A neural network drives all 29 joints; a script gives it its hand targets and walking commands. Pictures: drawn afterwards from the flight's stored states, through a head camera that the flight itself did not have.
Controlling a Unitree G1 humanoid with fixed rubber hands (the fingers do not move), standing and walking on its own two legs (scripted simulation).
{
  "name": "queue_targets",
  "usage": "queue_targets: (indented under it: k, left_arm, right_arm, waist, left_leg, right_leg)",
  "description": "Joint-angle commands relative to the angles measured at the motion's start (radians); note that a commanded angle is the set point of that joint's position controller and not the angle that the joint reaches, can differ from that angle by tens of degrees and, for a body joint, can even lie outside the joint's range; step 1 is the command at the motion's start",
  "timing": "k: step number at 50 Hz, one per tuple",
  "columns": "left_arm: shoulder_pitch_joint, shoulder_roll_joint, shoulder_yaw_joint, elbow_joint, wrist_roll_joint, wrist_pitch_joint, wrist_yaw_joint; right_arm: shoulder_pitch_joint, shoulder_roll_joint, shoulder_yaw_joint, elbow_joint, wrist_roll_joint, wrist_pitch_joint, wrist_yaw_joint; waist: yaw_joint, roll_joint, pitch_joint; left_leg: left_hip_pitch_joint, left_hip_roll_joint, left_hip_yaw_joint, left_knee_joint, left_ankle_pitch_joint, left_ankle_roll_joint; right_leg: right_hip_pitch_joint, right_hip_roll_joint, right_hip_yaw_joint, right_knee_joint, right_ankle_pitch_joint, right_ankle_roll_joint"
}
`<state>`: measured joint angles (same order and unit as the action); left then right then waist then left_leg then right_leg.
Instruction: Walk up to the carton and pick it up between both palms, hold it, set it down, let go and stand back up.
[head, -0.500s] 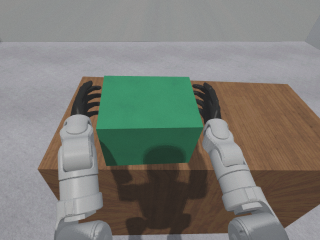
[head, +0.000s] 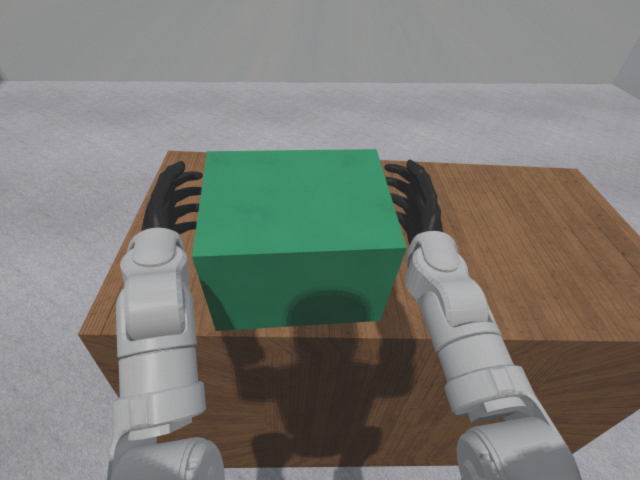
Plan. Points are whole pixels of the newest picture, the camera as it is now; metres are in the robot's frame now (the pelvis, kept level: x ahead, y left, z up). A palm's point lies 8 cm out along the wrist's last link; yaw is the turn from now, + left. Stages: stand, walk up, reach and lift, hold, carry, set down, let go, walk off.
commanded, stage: hold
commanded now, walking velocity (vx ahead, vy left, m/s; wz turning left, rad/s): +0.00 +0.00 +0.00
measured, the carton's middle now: (296, 239) +0.38 +0.00 +0.13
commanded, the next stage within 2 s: none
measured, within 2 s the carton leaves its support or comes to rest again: neither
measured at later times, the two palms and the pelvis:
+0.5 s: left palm (164, 231) +0.36 +0.15 +0.17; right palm (423, 225) +0.35 -0.15 +0.17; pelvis +0.00 +0.00 +0.00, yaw +0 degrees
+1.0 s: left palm (169, 225) +0.36 +0.15 +0.18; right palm (425, 229) +0.35 -0.15 +0.17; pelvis +0.00 +0.00 +0.00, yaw +0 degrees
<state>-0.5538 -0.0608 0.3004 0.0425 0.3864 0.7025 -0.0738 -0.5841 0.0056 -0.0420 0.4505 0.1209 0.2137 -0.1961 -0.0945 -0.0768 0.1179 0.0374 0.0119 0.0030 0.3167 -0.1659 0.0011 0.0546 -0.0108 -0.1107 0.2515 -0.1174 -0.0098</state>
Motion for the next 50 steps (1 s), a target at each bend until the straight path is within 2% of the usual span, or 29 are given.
queue_targets:
  k: [1, 5, 8, 12, 16, 18, 20, 21, 23, 24, 25, 28, 29, 30, 33, 35, 36, 37, 44, 50]
  left_arm:
    - [-0.575, -0.447, -0.46, -0.084, -0.168, -0.056, -0.124]
    - [-0.573, -0.449, -0.446, -0.07, -0.151, -0.046, -0.127]
    - [-0.59, -0.459, -0.469, -0.082, -0.165, -0.055, -0.124]
    - [-0.564, -0.453, -0.473, -0.08, -0.168, -0.054, -0.117]
    - [-0.557, -0.445, -0.434, -0.065, -0.151, -0.039, -0.125]
    - [-0.571, -0.441, -0.451, -0.093, -0.162, -0.047, -0.127]
    - [-0.559, -0.454, -0.483, -0.131, -0.183, -0.058, -0.124]
    - [-0.55, -0.452, -0.482, -0.112, -0.179, -0.054, -0.123]
    - [-0.534, -0.438, -0.462, -0.089, -0.157, -0.044, -0.128]
    - [-0.555, -0.436, -0.469, -0.12, -0.164, -0.047, -0.132]
    - [-0.549, -0.437, -0.466, -0.111, -0.162, -0.045, -0.133]
    - [-0.548, -0.436, -0.46, -0.11, -0.157, -0.043, -0.137]
    - [-0.56, -0.443, -0.463, -0.109, -0.158, -0.045, -0.135]
    - [-0.581, -0.442, -0.471, -0.102, -0.167, -0.048, -0.133]
    - [-0.584, -0.453, -0.475, -0.08, -0.164, -0.05, -0.126]
    - [-0.594, -0.449, -0.464, -0.089, -0.162, -0.056, -0.121]
    - [-0.596, -0.451, -0.47, -0.086, -0.169, -0.058, -0.12]
    - [-0.609, -0.455, -0.489, -0.111, -0.184, -0.064, -0.122]
    - [-0.545, -0.419, -0.408, -0.049, -0.138, -0.048, -0.135]
    - [-0.545, -0.422, -0.43, -0.082, -0.147, -0.053, -0.136]
  right_arm:
    - [-0.687, 0.462, 0.376, -0.245, 0.051, -0.063, 0.117]
    - [-0.696, 0.452, 0.36, -0.238, 0.049, -0.063, 0.122]
    - [-0.683, 0.469, 0.353, -0.23, 0.043, -0.063, 0.123]
    - [-0.679, 0.464, 0.368, -0.252, 0.055, -0.066, 0.124]
    - [-0.682, 0.448, 0.356, -0.228, 0.05, -0.057, 0.12]
    - [-0.669, 0.461, 0.362, -0.236, 0.054, -0.059, 0.118]
    - [-0.678, 0.473, 0.407, -0.305, 0.075, -0.068, 0.109]
    - [-0.677, 0.463, 0.401, -0.288, 0.074, -0.061, 0.106]
    - [-0.652, 0.452, 0.387, -0.26, 0.065, -0.049, 0.104]
    - [-0.644, 0.466, 0.388, -0.263, 0.06, -0.048, 0.104]
    - [-0.626, 0.466, 0.382, -0.25, 0.061, -0.046, 0.104]
    - [-0.641, 0.467, 0.386, -0.273, 0.063, -0.045, 0.105]
    - [-0.643, 0.461, 0.377, -0.255, 0.06, -0.042, 0.107]
    - [-0.681, 0.469, 0.383, -0.276, 0.062, -0.047, 0.11]
    - [-0.683, 0.46, 0.356, -0.252, 0.052, -0.053, 0.119]
    - [-0.682, 0.473, 0.356, -0.239, 0.038, -0.053, 0.125]
    - [-0.672, 0.47, 0.357, -0.231, 0.036, -0.054, 0.127]
    - [-0.678, 0.475, 0.339, -0.279, 0.025, -0.076, 0.124]
    - [-0.652, 0.456, 0.344, -0.223, 0.018, -0.074, 0.116]
    - [-0.665, 0.46, 0.374, -0.266, 0.035, -0.088, 0.107]
  waist:
    - [-0.003, 0.085, -0.361]
    - [0.0, 0.089, -0.348]
    - [-0.017, 0.096, -0.349]
    - [-0.011, 0.088, -0.392]
    - [0.008, 0.072, -0.322]
    - [-0.005, 0.072, -0.354]
    - [-0.008, 0.075, -0.435]
    - [-0.02, 0.093, -0.401]
    - [-0.016, 0.086, -0.336]
    - [-0.019, 0.07, -0.355]
    - [-0.026, 0.082, -0.339]
    - [-0.01, 0.086, -0.349]
    - [-0.022, 0.099, -0.339]
    - [-0.007, 0.09, -0.346]
    - [-0.016, 0.109, -0.323]
    - [-0.006, 0.089, -0.339]
    - [-0.011, 0.087, -0.339]
    - [-0.034, 0.102, -0.406]
    - [-0.004, 0.068, -0.332]
    - [-0.008, 0.071, -0.368]
  left_leg:
    - [-0.002, -0.034, 0.045, -0.044, 0.205, -0.028]
    - [0.004, -0.036, 0.051, -0.051, 0.185, -0.027]
    - [-0.004, -0.036, 0.051, -0.051, 0.177, -0.028]
    - [0.023, -0.032, 0.042, -0.039, 0.207, -0.027]
    - [-0.013, -0.032, 0.051, -0.056, 0.178, -0.02]
    - [0.002, -0.033, 0.049, -0.047, 0.211, -0.027]
    - [0.042, -0.042, 0.043, -0.012, 0.296, -0.031]
    - [0.045, -0.042, 0.039, -0.005, 0.304, -0.037]
    - [0.022, -0.041, 0.041, -0.024, 0.245, -0.032]
    - [0.012, -0.042, 0.045, -0.032, 0.219, -0.027]
    - [-0.002, -0.044, 0.047, -0.038, 0.214, -0.026]
    - [-0.007, -0.04, 0.043, -0.043, 0.207, -0.025]
    - [-0.001, -0.039, 0.042, -0.046, 0.197, -0.031]
    - [-0.016, -0.038, 0.044, -0.05, 0.18, -0.026]
    - [-0.002, -0.034, 0.046, -0.053, 0.165, -0.03]
    - [-0.006, -0.033, 0.049, -0.06, 0.147, -0.02]
    - [-0.003, -0.028, 0.045, -0.059, 0.162, -0.023]
    - [0.027, -0.037, 0.048, -0.04, 0.164, -0.021]
    - [-0.01, -0.037, 0.055, -0.059, 0.147, -0.003]
    - [0.024, -0.041, 0.053, -0.028, 0.229, -0.011]
  right_leg:
    - [0.145, 0.038, -0.003, 0.002, 0.126, 0.033]
    - [0.123, 0.041, -0.011, -0.008, 0.085, 0.03]
    - [0.112, 0.041, -0.007, -0.004, 0.091, 0.031]
    - [0.132, 0.039, -0.004, 0.0, 0.129, 0.031]
    - [0.145, 0.041, -0.008, -0.007, 0.099, 0.031]
    - [0.149, 0.041, -0.005, 0.002, 0.141, 0.033]
    - [0.177, 0.043, -0.001, 0.014, 0.237, 0.041]
    - [0.162, 0.042, 0.003, 0.009, 0.231, 0.04]
    - [0.152, 0.04, -0.003, 0.0, 0.18, 0.039]
    - [0.162, 0.036, 0.0, 0.001, 0.169, 0.041]
    - [0.159, 0.035, -0.001, 0.001, 0.174, 0.043]
    - [0.177, 0.035, -0.001, 0.004, 0.17, 0.041]
    - [0.155, 0.037, -0.004, 0.001, 0.15, 0.039]
    - [0.146, 0.039, -0.006, -0.001, 0.127, 0.039]
    - [0.097, 0.038, -0.009, -0.006, 0.082, 0.032]
    - [0.098, 0.041, -0.012, -0.008, 0.063, 0.032]
    - [0.099, 0.041, -0.008, -0.005, 0.079, 0.032]
    - [0.106, 0.042, -0.016, 0.003, 0.11, 0.034]
    - [0.137, 0.038, -0.014, -0.003, 0.116, 0.038]
    - [0.156, 0.041, -0.012, 0.005, 0.196, 0.039]
